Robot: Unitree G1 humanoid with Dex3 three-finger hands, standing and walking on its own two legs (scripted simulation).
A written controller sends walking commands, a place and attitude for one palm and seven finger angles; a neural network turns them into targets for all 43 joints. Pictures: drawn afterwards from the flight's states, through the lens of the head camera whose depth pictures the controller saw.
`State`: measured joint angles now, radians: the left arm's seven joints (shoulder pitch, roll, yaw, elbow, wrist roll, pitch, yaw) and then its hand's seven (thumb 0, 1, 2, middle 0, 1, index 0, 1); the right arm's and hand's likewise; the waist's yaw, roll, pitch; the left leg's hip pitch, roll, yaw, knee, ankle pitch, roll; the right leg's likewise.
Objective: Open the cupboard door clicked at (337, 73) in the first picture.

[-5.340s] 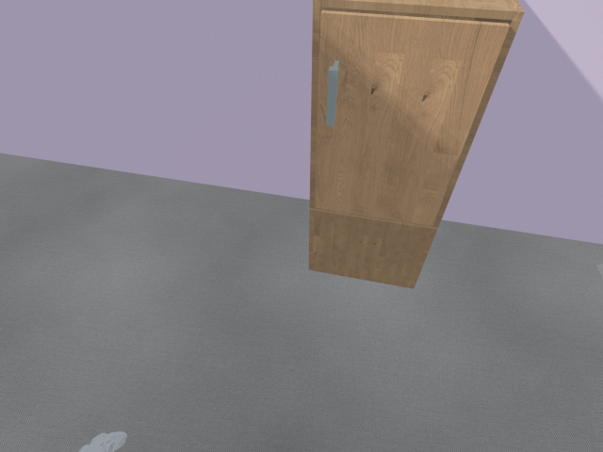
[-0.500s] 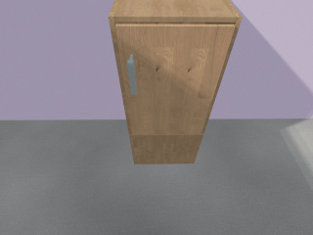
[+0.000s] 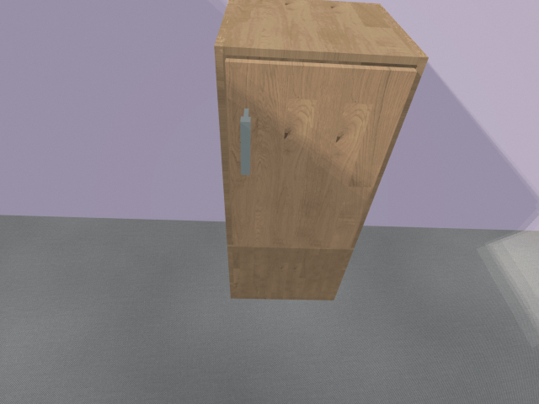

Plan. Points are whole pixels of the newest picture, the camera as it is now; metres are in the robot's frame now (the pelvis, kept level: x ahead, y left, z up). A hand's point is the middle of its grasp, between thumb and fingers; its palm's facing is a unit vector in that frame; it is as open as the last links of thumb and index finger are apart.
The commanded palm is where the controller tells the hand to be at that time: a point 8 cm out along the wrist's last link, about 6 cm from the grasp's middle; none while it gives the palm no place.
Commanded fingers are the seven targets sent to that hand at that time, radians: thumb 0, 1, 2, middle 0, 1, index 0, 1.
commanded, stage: shuffle to correct the standing spot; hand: left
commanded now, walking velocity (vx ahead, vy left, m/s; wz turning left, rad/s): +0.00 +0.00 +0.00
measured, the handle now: (245, 142) +0.64 +0.10 +0.05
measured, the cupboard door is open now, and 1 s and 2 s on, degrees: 0 0 0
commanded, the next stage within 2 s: come to a stop and stand still in 1.24 s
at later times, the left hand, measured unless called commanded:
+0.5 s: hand out of the picture -0.12 +0.17 -0.16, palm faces +0.08 -0.98 -0.19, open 7.4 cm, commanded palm none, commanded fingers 0.00 0.90 0.90 -0.20 -0.30 -0.20 -0.30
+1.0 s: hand out of the picture +0.04 +0.16 -0.16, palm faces +0.06 -0.98 -0.18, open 7.3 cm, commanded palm none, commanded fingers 0.00 0.90 0.90 -0.20 -0.30 -0.20 -0.30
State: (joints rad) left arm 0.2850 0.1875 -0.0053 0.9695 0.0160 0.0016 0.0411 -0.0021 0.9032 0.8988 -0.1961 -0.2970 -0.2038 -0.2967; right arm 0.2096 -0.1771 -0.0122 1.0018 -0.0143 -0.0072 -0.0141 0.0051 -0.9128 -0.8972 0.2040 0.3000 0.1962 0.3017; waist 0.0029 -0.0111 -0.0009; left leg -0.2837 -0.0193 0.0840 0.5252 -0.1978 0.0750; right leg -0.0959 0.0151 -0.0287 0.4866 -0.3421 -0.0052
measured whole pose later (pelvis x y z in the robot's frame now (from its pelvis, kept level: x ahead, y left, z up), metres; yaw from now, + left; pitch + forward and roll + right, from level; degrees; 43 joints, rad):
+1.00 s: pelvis +0.01 -0.04 +0.01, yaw +2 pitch +1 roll +0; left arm 0.28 0.20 0.07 1.01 0.03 0.04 -0.04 0.02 0.93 0.90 -0.19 -0.30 -0.20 -0.30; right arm 0.42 -0.08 -0.05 1.10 -0.03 -0.05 -0.03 0.00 -0.91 -0.90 0.21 0.30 0.20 0.30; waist -0.03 -0.02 0.00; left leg -0.16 0.10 0.15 0.41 -0.25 -0.03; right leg -0.53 -0.13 -0.04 0.82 -0.19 0.02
